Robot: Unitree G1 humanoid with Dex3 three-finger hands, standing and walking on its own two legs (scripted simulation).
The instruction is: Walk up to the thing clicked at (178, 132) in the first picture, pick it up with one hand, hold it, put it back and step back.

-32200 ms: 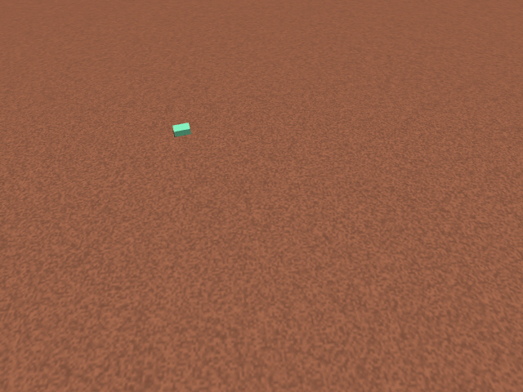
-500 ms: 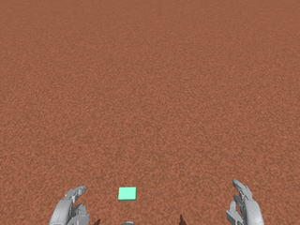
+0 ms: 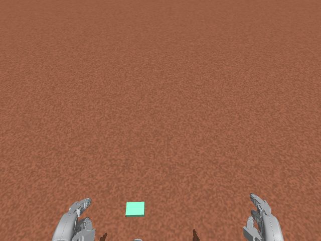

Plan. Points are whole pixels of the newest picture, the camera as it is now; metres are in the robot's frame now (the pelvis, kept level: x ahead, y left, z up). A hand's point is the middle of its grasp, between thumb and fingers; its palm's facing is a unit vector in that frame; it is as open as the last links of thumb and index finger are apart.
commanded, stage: home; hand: left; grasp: from above
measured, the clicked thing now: (135, 209) +0.40 +0.16 -0.69
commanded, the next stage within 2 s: stand in 0.34 s
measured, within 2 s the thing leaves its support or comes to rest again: neither
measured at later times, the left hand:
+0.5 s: hand (91, 239) +0.15 +0.19 -0.06, palm faces +0.01 -0.96 -0.28, open 7.4 cm
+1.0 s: hand out of the picture +0.03 +0.24 -0.10, palm faces +0.03 -0.95 -0.31, open 7.4 cm
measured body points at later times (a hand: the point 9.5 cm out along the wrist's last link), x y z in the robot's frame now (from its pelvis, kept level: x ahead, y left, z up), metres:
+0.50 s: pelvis -0.02 +0.00 +0.01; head +0.01 +0.00 +0.46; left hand +0.15 +0.24 -0.04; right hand +0.15 -0.25 -0.08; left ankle +0.00 +0.12 -0.68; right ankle -0.02 -0.13 -0.68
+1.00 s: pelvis -0.02 +0.01 +0.06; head -0.02 +0.01 +0.51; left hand +0.03 +0.29 -0.08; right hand +0.05 -0.26 -0.08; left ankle +0.00 +0.12 -0.68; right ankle -0.02 -0.13 -0.68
